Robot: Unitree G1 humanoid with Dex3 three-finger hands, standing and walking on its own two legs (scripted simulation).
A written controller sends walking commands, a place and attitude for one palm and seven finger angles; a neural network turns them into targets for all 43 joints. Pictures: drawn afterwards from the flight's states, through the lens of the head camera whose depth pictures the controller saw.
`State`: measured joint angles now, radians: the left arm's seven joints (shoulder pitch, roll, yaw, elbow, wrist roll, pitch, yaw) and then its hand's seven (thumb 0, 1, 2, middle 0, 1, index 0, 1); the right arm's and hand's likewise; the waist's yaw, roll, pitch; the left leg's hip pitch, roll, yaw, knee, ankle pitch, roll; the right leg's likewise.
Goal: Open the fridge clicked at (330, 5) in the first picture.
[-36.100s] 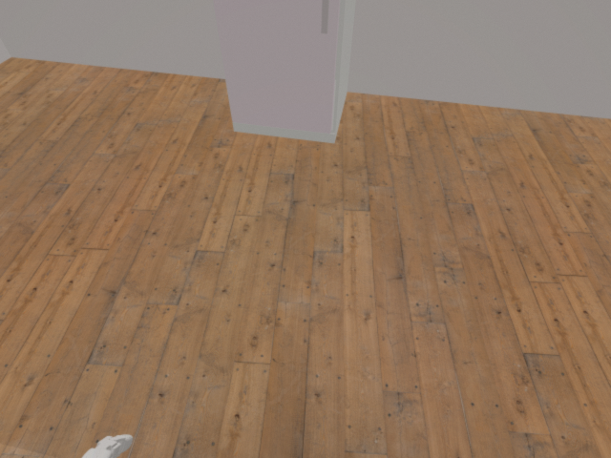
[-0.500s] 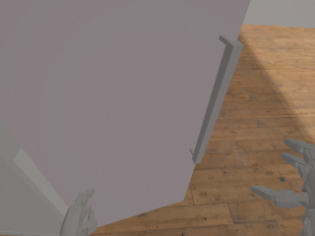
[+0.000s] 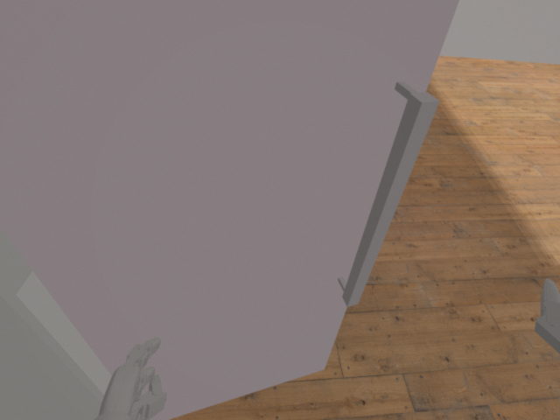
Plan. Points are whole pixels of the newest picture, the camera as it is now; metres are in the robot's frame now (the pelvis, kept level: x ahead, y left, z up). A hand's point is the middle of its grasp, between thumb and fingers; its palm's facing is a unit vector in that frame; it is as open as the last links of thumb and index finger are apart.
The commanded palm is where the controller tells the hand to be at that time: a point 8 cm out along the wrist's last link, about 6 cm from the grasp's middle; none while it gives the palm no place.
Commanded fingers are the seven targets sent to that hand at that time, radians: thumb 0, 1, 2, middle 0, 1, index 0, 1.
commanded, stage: draw the hand back to the body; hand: right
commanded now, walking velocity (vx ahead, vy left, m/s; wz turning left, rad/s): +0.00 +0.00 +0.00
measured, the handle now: (370, 218) +0.42 -0.16 +0.08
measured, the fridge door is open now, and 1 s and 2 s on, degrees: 70 70 70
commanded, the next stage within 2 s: step back with the hand held close in 0.30 s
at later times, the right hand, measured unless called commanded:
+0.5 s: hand (543, 325) +0.18 -0.27 +0.16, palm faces +0.49 +0.79 -0.37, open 7.4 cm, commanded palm +0.13 -0.30 +0.18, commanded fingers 0.00 -0.90 -0.90 0.20 0.30 0.20 0.30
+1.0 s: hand out of the picture +0.13 -0.29 +0.16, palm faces +0.45 +0.77 -0.45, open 7.4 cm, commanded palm +0.07 -0.32 +0.18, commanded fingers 0.00 -0.90 -0.90 0.20 0.30 0.20 0.30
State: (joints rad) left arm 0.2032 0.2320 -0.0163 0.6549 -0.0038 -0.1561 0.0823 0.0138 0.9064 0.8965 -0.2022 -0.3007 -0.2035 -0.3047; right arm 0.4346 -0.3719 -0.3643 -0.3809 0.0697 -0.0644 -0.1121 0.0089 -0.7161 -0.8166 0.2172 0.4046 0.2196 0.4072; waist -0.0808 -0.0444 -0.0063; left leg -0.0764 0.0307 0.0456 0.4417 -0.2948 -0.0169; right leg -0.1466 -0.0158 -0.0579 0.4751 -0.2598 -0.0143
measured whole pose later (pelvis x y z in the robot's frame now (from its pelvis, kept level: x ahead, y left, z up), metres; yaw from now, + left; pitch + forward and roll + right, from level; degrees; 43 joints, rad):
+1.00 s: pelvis -0.07 -0.02 -0.02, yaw +0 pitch -1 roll +2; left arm 0.21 0.19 -0.02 0.56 -0.02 -0.10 0.08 0.01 0.91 0.90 -0.20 -0.30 -0.20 -0.30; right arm 0.51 -0.40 -0.44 -0.52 0.04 -0.19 -0.14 0.02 -0.89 -0.90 0.21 0.30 0.22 0.30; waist -0.03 -0.01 0.07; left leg -0.32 0.04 0.04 0.59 -0.25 -0.04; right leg -0.40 -0.02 -0.06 0.64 -0.23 -0.05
